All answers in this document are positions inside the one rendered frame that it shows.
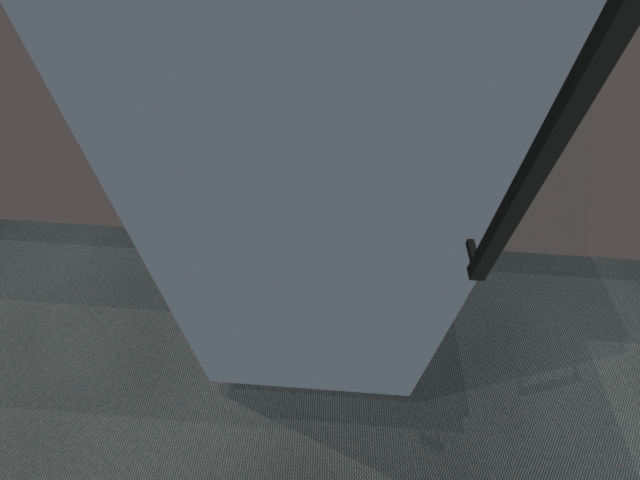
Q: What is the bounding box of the handle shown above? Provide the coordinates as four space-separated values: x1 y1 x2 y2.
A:
466 0 640 281

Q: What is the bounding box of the fridge door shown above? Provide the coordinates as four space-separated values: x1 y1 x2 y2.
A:
0 0 607 396

